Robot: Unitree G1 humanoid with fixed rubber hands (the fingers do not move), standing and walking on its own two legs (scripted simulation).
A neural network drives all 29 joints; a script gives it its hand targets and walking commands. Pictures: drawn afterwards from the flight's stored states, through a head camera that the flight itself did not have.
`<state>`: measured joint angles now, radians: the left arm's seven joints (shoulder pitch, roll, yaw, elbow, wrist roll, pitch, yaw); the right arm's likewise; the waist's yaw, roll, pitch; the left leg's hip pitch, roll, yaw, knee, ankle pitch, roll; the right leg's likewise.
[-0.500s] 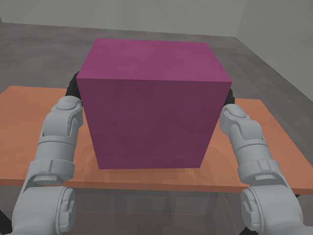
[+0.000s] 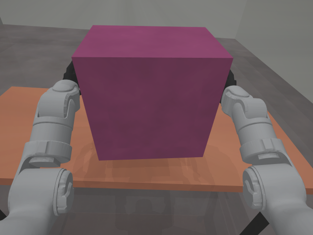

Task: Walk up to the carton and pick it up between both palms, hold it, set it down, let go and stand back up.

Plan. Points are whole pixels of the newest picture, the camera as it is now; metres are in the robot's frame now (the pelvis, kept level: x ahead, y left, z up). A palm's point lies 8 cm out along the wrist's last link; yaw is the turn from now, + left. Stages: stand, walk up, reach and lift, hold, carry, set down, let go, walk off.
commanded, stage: reach and lift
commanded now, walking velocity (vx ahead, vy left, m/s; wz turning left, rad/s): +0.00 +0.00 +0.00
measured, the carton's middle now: (151, 95) +0.42 +0.02 +0.20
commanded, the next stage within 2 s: hold in 0.84 s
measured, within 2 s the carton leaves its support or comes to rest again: neither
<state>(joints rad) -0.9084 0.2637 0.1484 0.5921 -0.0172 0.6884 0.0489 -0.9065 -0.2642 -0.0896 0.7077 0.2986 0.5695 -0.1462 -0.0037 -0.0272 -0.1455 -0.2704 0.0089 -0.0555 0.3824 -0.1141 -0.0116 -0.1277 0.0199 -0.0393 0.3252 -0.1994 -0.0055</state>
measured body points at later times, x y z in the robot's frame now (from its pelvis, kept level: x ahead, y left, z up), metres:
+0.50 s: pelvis -0.01 +0.00 +0.00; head -0.08 +0.03 +0.44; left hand +0.39 +0.22 +0.29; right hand +0.40 -0.16 +0.30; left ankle +0.05 +0.12 -0.75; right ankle -0.02 -0.12 -0.75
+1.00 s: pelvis -0.01 +0.00 +0.00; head -0.10 +0.03 +0.44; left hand +0.38 +0.22 +0.31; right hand +0.39 -0.17 +0.32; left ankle +0.05 +0.12 -0.75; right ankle -0.02 -0.12 -0.75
